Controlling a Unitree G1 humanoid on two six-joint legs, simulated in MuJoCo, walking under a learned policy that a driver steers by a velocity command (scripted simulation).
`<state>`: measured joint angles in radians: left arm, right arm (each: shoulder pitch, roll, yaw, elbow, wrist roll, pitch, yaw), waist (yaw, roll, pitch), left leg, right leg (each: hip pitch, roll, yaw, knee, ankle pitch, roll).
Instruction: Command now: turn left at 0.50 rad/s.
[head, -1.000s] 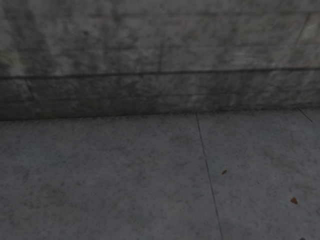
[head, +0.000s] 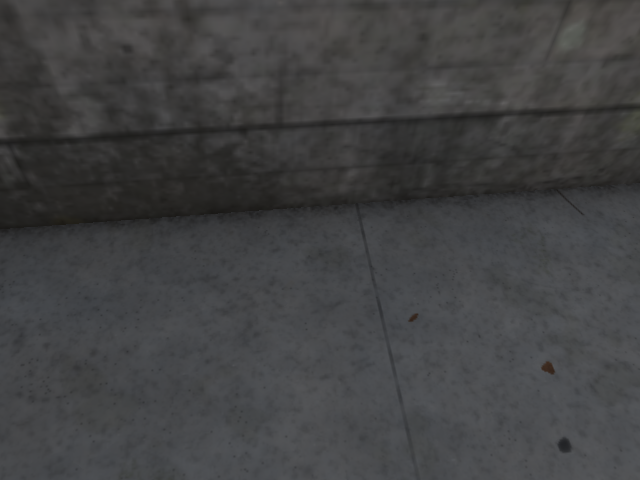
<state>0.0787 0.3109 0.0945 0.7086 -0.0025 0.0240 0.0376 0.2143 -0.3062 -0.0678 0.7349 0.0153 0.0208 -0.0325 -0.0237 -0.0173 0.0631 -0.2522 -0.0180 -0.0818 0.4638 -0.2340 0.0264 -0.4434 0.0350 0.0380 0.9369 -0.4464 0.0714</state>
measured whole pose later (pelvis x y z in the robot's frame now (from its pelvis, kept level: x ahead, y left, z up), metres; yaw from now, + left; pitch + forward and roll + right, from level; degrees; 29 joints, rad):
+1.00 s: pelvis -0.02 +0.01 -0.01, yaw +16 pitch +0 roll +1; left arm 0.23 0.29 0.05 0.78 -0.03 0.04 0.01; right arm 0.12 -0.24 -0.03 0.72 0.00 0.01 -0.02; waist 0.02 -0.01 0.02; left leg -0.22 -0.02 0.10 0.49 -0.28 0.06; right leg -0.29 -0.05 -0.02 0.75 -0.48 0.03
